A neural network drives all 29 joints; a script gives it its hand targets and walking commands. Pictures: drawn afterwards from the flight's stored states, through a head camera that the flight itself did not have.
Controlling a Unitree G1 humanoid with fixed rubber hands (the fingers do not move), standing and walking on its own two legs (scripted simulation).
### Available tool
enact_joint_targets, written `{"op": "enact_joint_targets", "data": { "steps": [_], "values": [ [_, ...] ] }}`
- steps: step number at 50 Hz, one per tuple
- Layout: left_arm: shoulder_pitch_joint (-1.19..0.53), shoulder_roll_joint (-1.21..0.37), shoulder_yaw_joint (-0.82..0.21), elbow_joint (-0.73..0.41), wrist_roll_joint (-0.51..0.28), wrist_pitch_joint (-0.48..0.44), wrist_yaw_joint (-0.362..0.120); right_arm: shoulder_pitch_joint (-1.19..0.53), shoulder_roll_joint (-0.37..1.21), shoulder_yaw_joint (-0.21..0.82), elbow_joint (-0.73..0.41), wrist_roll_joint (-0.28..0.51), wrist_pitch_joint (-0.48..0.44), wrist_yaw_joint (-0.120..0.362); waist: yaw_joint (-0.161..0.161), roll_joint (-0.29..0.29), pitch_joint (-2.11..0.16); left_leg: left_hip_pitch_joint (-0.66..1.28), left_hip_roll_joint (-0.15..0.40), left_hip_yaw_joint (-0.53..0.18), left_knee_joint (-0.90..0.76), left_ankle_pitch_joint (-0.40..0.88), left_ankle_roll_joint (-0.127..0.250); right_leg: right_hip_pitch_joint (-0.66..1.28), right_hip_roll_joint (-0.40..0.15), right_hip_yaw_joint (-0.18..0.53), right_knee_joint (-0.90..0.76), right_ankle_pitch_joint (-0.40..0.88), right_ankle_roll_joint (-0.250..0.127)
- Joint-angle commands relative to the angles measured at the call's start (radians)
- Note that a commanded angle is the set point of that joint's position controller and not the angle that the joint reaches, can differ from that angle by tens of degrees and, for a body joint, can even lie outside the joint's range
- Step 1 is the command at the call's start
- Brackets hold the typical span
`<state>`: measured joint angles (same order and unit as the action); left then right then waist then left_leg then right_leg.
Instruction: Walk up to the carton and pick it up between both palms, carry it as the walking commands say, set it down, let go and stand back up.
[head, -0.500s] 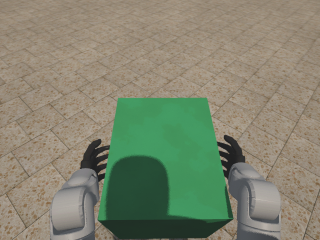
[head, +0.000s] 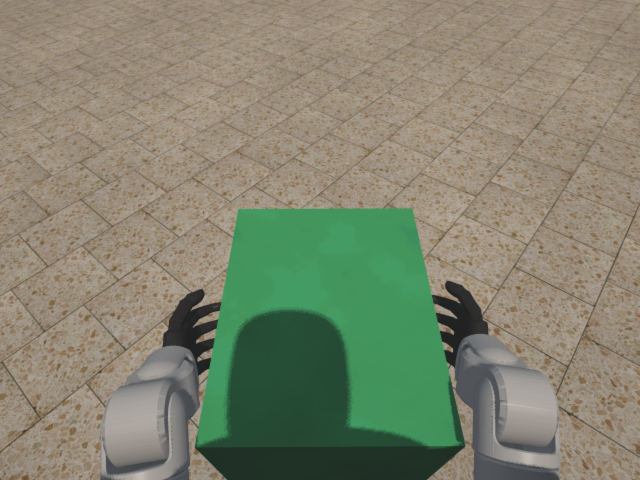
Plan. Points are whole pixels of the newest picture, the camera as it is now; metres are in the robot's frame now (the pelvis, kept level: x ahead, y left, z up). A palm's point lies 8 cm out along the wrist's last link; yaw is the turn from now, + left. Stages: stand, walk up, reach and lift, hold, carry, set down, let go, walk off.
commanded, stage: carry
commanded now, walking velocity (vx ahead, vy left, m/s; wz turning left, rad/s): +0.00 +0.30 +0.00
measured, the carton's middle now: (325, 349) +0.30 -0.02 +0.00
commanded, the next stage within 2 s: none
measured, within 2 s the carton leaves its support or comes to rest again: neither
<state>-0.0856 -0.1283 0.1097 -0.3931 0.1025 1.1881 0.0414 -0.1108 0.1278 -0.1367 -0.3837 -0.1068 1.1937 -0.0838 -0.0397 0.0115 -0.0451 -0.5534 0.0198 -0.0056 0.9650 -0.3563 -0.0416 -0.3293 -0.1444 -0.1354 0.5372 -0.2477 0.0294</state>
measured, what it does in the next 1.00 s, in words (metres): steps to the left: left foot, then right foot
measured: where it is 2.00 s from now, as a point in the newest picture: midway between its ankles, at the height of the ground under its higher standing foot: outside the picture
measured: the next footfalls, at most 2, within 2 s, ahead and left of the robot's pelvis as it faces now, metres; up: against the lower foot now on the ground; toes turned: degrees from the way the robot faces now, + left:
left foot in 0.14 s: +0.06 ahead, +0.24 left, +0.00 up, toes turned +4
right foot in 0.44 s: +0.01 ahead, +0.11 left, +0.00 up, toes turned -11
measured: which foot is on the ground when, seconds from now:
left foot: up 0.00-0.12, down 0.14-0.44, up 0.46-0.74, down 0.76-1.00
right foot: down 0.00-0.14, up 0.16-0.42, down 0.44-0.76, up 0.78-1.00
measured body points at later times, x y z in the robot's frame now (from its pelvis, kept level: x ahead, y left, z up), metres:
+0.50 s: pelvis -0.03 +0.20 -0.01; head -0.03 +0.19 +0.44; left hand +0.24 +0.35 +0.07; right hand +0.23 +0.03 +0.06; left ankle +0.00 +0.26 -0.71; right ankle -0.03 +0.11 -0.74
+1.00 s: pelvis -0.07 +0.41 -0.01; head -0.05 +0.42 +0.44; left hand +0.20 +0.58 +0.06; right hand +0.22 +0.26 +0.06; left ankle -0.01 +0.49 -0.74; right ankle -0.07 +0.33 -0.70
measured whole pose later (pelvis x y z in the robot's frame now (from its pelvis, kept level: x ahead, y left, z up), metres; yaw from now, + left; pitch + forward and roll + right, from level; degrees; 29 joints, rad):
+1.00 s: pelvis -0.07 +0.41 -0.01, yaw -1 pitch +4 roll +0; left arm -0.10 -0.13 0.14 -0.43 0.08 1.20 0.06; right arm -0.13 0.13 -0.12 -0.37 -0.12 1.16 -0.07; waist 0.03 -0.02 -0.04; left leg -0.42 -0.02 0.10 0.55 -0.20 0.08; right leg -0.48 -0.04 -0.16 0.88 -0.49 0.04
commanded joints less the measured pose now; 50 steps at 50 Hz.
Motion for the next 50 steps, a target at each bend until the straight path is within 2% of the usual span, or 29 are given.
{"op": "enact_joint_targets", "data": {
  "steps": [1, 4, 5, 6, 7, 8, 9, 11, 12, 14, 19, 21, 22, 23, 24, 25, 26, 28, 29, 33, 36, 37, 38, 39, 40, 42, 43, 46, 50],
  "values": [
    [-0.44, -0.831, -0.684, -0.095, -0.363, -0.007, -0.218, -0.515, 0.854, 0.81, -0.105, 0.457, 0.0, 0.257, 0.042, -0.265, -0.253, 0.057, 0.016, 0.041, -0.161, -0.019, -0.021, 0.171, -0.191, 0.094, -0.15, 0.387, -0.08],
    [-0.398, -0.813, -0.684, -0.084, -0.344, 0.007, -0.213, -0.451, 0.842, 0.786, -0.059, 0.438, 0.016, 0.262, 0.049, -0.31, -0.267, 0.133, -0.001, 0.099, -0.357, 0.016, -0.01, 0.199, -0.208, 0.106, -0.129, 0.422, -0.058],
    [-0.402, -0.814, -0.691, -0.084, -0.344, 0.009, -0.212, -0.431, 0.846, 0.779, -0.042, 0.431, 0.02, 0.265, 0.04, -0.295, -0.277, 0.19, -0.015, 0.132, -0.483, 0.089, 0.002, 0.195, -0.193, 0.086, -0.089, 0.394, -0.031],
    [-0.405, -0.815, -0.697, -0.083, -0.34, 0.011, -0.213, -0.41, 0.845, 0.769, -0.021, 0.423, 0.022, 0.268, 0.039, -0.229, -0.3, 0.281, -0.031, 0.145, -0.575, 0.104, 0.012, 0.167, -0.155, 0.063, -0.008, 0.341, 0.003],
    [-0.407, -0.813, -0.702, -0.077, -0.338, 0.011, -0.214, -0.412, 0.848, 0.762, -0.013, 0.418, 0.021, 0.272, 0.04, -0.098, -0.299, 0.371, 0.039, 0.072, -0.644, 0.157, 0.03, 0.074, -0.107, 0.033, 0.098, 0.209, 0.038],
    [-0.396, -0.829, -0.701, -0.06, -0.34, 0.017, -0.221, -0.408, 0.839, 0.746, 0.0, 0.411, 0.017, 0.274, 0.035, 0.217, -0.284, 0.435, 0.25, -0.188, -0.676, 0.354, 0.106, -0.151, 0.022, -0.044, 0.266, -0.211, 0.093],
    [-0.48, -0.835, -0.719, -0.077, -0.371, 0.012, -0.226, -0.429, 0.852, 0.742, 0.013, 0.417, 0.003, 0.275, 0.025, 0.412, -0.273, 0.447, 0.274, -0.228, -0.6, 0.544, 0.211, -0.279, 0.081, -0.012, 0.456, -0.459, 0.076],
    [-0.539, -0.872, -0.769, -0.09, -0.418, -0.002, -0.229, -0.393, 0.888, 0.724, 0.013, 0.392, -0.008, 0.272, 0.023, 0.26, -0.28, 0.438, 0.235, -0.119, -0.52, 0.659, 0.235, -0.316, 0.072, 0.041, 0.631, -0.403, 0.039],
    [-0.569, -0.892, -0.786, -0.107, -0.438, -0.008, -0.229, -0.401, 0.897, 0.726, -0.01, 0.386, -0.018, 0.269, 0.024, 0.214, -0.297, 0.451, 0.203, -0.068, -0.509, 0.6, 0.229, -0.318, 0.062, 0.045, 0.632, -0.33, 0.036],
    [-0.609, -0.893, -0.8, -0.15, -0.466, -0.014, -0.228, -0.418, 0.91, 0.728, -0.056, 0.383, -0.034, 0.261, 0.028, 0.191, -0.319, 0.432, 0.191, -0.06, -0.539, 0.441, 0.239, -0.284, 0.066, 0.022, 0.56, -0.267, 0.035],
    [-0.489, -0.836, -0.764, -0.105, -0.448, -0.002, -0.229, -0.385, 0.849, 0.735, -0.066, 0.358, -0.028, 0.241, 0.024, 0.143, -0.327, 0.368, 0.208, -0.116, -0.588, 0.361, 0.274, -0.063, 0.093, 0.002, 0.211, -0.222, -0.021],
    [-0.444, -0.839, -0.74, -0.073, -0.427, -0.002, -0.236, -0.382, 0.833, 0.744, -0.051, 0.359, -0.02, 0.241, 0.04, 0.077, -0.324, 0.297, 0.153, -0.068, -0.56, 0.322, 0.218, 0.129, 0.067, -0.002, -0.118, -0.025, -0.037],
    [-0.438, -0.839, -0.722, -0.061, -0.416, -0.005, -0.241, -0.395, 0.836, 0.751, -0.046, 0.367, -0.018, 0.243, 0.044, -0.036, -0.317, 0.144, 0.097, -0.036, -0.469, 0.254, 0.155, 0.297, -0.059, 0.153, -0.198, 0.006, -0.053],
    [-0.422, -0.823, -0.715, -0.05, -0.399, -0.012, -0.247, -0.421, 0.823, 0.767, -0.071, 0.375, -0.012, 0.243, 0.049, -0.358, -0.28, -0.143, 0.005, 0.037, -0.222, -0.037, 0.053, 0.419, -0.418, 0.579, -0.243, 0.169, -0.191],
    [-0.413, -0.841, -0.7, -0.013, -0.387, -0.013, -0.248, -0.488, 0.815, 0.779, -0.092, 0.384, -0.007, 0.247, 0.044, -0.341, -0.212, -0.212, 0.022, -0.026, 0.026, -0.136, 0.055, 0.309, -0.502, 0.626, -0.274, 0.283, -0.279],
    [-0.402, -0.867, -0.691, 0.005, -0.386, -0.012, -0.245, -0.506, 0.828, 0.785, -0.08, 0.399, -0.009, 0.249, 0.043, -0.163, -0.203, -0.155, 0.038, -0.117, 0.15, -0.076, 0.05, 0.242, -0.434, 0.498, -0.242, 0.272, -0.251],
    [-0.414, -0.874, -0.694, -0.018, -0.382, -0.017, -0.24, -0.49, 0.85, 0.789, -0.059, 0.413, -0.012, 0.255, 0.037, -0.065, -0.206, -0.127, 0.038, -0.127, 0.187, -0.021, 0.031, 0.211, -0.356, 0.378, -0.224, 0.222, -0.196],
    [-0.49, -0.868, -0.702, -0.091, -0.382, -0.025, -0.232, -0.525, 0.883, 0.809, -0.082, 0.445, -0.014, 0.259, 0.029, -0.12, -0.197, -0.118, 0.028, -0.072, 0.104, 0.027, -0.002, 0.203, -0.235, 0.184, -0.185, 0.27, -0.115],
    [-0.495, -0.864, -0.7, -0.104, -0.381, -0.023, -0.228, -0.546, 0.883, 0.819, -0.101, 0.456, -0.012, 0.259, 0.03, -0.164, -0.208, -0.079, 0.018, -0.027, 0.044, 0.016, -0.015, 0.191, -0.2, 0.132, -0.172, 0.29, -0.098],
    [-0.417, -0.829, -0.681, -0.083, -0.353, -0.001, -0.218, -0.501, 0.857, 0.805, -0.091, 0.453, 0.007, 0.259, 0.043, -0.29, -0.252, 0.086, 0.013, 0.052, -0.215, -0.005, -0.018, 0.175, -0.199, 0.097, -0.163, 0.363, -0.076],
    [-0.404, -0.825, -0.692, -0.078, -0.342, 0.008, -0.213, -0.442, 0.856, 0.782, -0.041, 0.436, 0.021, 0.269, 0.04, -0.298, -0.272, 0.186, -0.012, 0.12, -0.469, 0.082, 0.003, 0.194, -0.193, 0.086, -0.097, 0.373, -0.033],
    [-0.411, -0.826, -0.699, -0.079, -0.34, 0.01, -0.213, -0.421, 0.857, 0.772, -0.021, 0.427, 0.023, 0.272, 0.038, -0.238, -0.295, 0.272, -0.034, 0.143, -0.566, 0.097, 0.013, 0.172, -0.156, 0.064, -0.016, 0.322, -0.001],
    [-0.412, -0.824, -0.704, -0.074, -0.338, 0.01, -0.214, -0.421, 0.858, 0.764, -0.012, 0.422, 0.023, 0.276, 0.04, -0.11, -0.293, 0.357, 0.025, 0.08, -0.647, 0.143, 0.028, 0.089, -0.107, 0.033, 0.092, 0.208, 0.034],
    [-0.401, -0.836, -0.703, -0.061, -0.339, 0.016, -0.221, -0.414, 0.853, 0.748, 0.002, 0.414, 0.019, 0.279, 0.036, 0.194, -0.277, 0.416, 0.228, -0.171, -0.69, 0.296, 0.097, -0.123, 0.015, -0.036, 0.25, -0.2, 0.088],
    [-0.481, -0.845, -0.722, -0.077, -0.37, 0.012, -0.226, -0.437, 0.865, 0.745, 0.013, 0.421, 0.005, 0.28, 0.026, 0.415, -0.26, 0.435, 0.27, -0.24, -0.62, 0.491, 0.201, -0.271, 0.085, -0.02, 0.442, -0.452, 0.077],
    [-0.542, -0.879, -0.773, -0.089, -0.416, -0.003, -0.23, -0.4, 0.899, 0.724, 0.016, 0.396, -0.008, 0.275, 0.024, 0.264, -0.273, 0.436, 0.234, -0.13, -0.525, 0.648, 0.231, -0.312, 0.074, 0.04, 0.622, -0.401, 0.037],
    [-0.569, -0.897, -0.789, -0.107, -0.435, -0.009, -0.229, -0.405, 0.907, 0.726, -0.006, 0.389, -0.017, 0.272, 0.026, 0.218, -0.293, 0.453, 0.203, -0.079, -0.511, 0.603, 0.226, -0.313, 0.063, 0.046, 0.619, -0.331, 0.034],
    [-0.606, -0.885, -0.8, -0.15, -0.469, -0.014, -0.228, -0.42, 0.908, 0.724, -0.062, 0.379, -0.037, 0.256, 0.028, 0.181, -0.322, 0.428, 0.192, -0.076, -0.55, 0.408, 0.249, -0.248, 0.073, 0.016, 0.497, -0.266, 0.029],
    [-0.494, -0.841, -0.767, -0.106, -0.451, -0.002, -0.232, -0.39, 0.859, 0.735, -0.068, 0.358, -0.028, 0.241, 0.025, 0.142, -0.329, 0.371, 0.205, -0.114, -0.588, 0.38, 0.274, -0.046, 0.094, 0.002, 0.184, -0.21, -0.023]
  ]
}}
